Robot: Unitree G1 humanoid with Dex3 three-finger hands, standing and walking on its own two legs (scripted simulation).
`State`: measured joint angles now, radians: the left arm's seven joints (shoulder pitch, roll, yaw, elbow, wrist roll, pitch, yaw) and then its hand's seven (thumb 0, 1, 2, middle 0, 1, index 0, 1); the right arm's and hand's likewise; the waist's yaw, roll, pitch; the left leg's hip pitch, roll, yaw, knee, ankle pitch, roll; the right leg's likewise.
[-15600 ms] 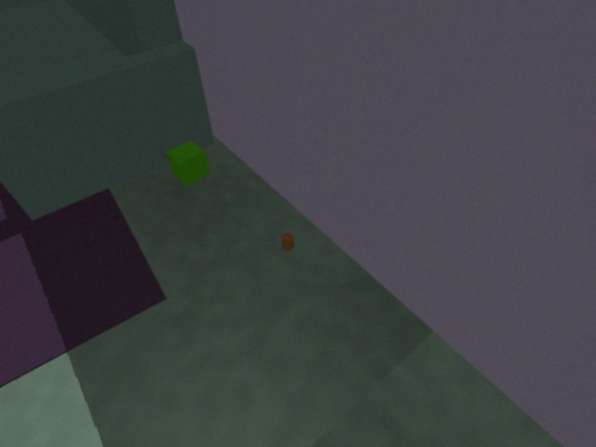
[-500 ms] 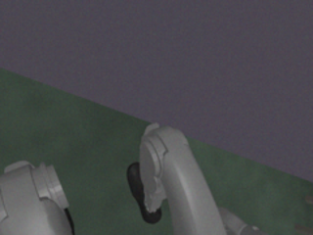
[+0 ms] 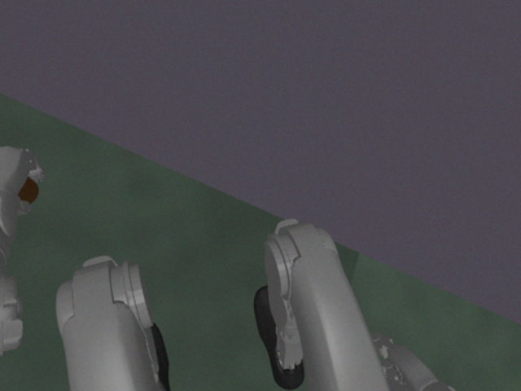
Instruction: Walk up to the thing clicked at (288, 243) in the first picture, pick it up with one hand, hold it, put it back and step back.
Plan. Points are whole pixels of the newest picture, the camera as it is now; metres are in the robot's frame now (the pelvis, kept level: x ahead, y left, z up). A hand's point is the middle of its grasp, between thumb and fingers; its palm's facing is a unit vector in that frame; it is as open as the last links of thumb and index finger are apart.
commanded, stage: settle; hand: left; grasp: from above
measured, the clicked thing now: (13, 186) +0.45 +0.32 -0.18
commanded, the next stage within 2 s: lift in 0.22 s
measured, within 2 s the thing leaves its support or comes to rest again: neither
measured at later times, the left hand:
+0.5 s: hand out of the picture +0.43 +0.32 -0.11, palm faces -0.44 -0.10 -0.89, open 6.6 cm
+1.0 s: hand out of the picture +0.37 +0.32 +0.04, palm faces -0.41 -0.11 -0.91, open 6.7 cm
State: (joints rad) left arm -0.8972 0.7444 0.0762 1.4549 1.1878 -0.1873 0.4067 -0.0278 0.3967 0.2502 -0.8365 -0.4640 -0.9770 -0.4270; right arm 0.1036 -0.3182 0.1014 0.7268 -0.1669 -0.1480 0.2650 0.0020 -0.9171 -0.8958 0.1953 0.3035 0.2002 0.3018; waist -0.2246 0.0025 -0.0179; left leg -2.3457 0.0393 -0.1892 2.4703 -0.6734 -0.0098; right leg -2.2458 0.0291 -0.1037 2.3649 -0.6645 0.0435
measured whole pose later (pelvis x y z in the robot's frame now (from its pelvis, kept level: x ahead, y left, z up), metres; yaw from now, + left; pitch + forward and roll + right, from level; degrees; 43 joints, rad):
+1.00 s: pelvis -0.01 +0.00 +0.14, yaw +6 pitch +32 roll -6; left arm -0.57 0.58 -0.04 0.84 1.03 -0.08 0.12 -0.02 0.36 0.33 -0.82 -0.50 -0.96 -0.49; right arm 0.16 -0.26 -0.03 0.66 -0.02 0.03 0.06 0.00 -0.93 -0.90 0.20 0.30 0.20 0.30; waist -0.10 0.05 -0.18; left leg -1.95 0.04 -0.09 2.02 -0.63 0.00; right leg -1.88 -0.01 -0.05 1.97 -0.64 0.03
